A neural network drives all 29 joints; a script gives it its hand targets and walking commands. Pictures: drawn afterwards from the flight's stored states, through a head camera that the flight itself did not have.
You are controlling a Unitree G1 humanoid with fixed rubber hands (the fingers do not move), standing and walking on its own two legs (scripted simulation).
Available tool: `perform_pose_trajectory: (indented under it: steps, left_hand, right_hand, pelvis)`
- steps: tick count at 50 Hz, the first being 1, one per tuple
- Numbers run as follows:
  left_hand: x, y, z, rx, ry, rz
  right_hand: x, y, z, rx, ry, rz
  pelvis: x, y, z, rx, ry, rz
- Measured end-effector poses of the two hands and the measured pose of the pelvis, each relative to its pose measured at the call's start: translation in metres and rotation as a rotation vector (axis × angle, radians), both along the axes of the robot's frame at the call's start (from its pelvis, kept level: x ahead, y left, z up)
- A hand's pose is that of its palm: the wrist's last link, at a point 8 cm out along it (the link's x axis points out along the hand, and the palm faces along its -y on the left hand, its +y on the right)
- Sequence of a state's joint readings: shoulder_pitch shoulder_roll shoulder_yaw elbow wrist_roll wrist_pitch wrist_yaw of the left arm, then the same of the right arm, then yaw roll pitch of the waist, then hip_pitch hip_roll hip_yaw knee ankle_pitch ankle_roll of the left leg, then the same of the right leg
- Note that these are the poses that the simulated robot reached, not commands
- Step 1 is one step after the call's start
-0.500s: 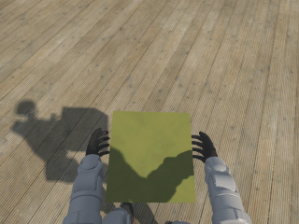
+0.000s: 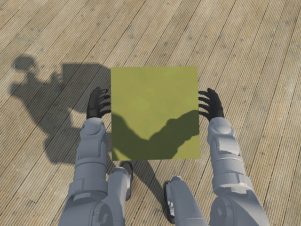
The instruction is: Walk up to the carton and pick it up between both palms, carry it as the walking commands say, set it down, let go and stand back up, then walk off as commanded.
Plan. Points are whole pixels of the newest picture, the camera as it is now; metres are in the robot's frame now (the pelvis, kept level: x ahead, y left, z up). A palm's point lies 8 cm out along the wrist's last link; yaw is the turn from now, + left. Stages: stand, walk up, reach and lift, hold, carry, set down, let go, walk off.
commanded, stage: set down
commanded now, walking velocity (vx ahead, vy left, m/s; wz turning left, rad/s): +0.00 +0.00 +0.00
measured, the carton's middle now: (153, 113) +0.42 -0.01 -0.15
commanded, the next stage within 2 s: none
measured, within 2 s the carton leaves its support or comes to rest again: neither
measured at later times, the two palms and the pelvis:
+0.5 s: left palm (105, 117) +0.41 +0.14 -0.18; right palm (203, 116) +0.41 -0.18 -0.17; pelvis +0.00 +0.00 -0.07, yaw -2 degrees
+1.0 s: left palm (111, 114) +0.44 +0.14 -0.26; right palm (196, 114) +0.44 -0.19 -0.25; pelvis -0.01 -0.01 -0.14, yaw -2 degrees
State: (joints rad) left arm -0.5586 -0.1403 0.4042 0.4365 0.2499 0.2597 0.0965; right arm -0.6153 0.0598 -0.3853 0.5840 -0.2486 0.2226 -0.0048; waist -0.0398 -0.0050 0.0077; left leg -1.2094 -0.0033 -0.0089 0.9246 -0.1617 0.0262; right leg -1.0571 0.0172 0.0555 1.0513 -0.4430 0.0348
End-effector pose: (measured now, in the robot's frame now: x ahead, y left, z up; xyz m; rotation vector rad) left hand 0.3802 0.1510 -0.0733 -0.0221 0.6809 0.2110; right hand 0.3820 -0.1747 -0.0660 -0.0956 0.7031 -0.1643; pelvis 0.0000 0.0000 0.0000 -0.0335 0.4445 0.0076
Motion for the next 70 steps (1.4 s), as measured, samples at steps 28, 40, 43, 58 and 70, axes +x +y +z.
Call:
perform_pose_trajectory:
  steps: [28, 40, 43, 58, 70]
  left_hand:
    - [0.03, -0.008, -0.117, -0.026, 0.076, -0.018]
    - [0.055, -0.013, -0.145, 0.001, 0.026, -0.034]
    - [0.059, -0.013, -0.158, 0.005, 0.038, -0.04]
    - [0.065, -0.008, -0.214, -0.006, 0.058, -0.016]
    - [0.087, -0.009, -0.252, -0.002, 0.044, -0.044]
  right_hand:
    - [0.034, -0.008, -0.111, 0.02, 0.062, -0.071]
    - [0.058, -0.012, -0.14, 0.017, 0.008, -0.06]
    - [0.06, -0.013, -0.154, 0.013, 0.02, -0.063]
    - [0.07, -0.008, -0.211, 0.03, 0.042, -0.053]
    - [0.083, -0.01, -0.247, 0.009, 0.025, -0.041]
  pelvis:
    - [-0.004, -0.001, -0.083, -0.011, 0.264, -0.017]
    - [-0.012, -0.008, -0.118, -0.002, 0.307, -0.02]
    - [-0.012, -0.009, -0.126, -0.002, 0.327, -0.021]
    - [-0.015, -0.009, -0.158, -0.003, 0.372, -0.025]
    - [-0.024, -0.007, -0.19, -0.009, 0.389, -0.03]
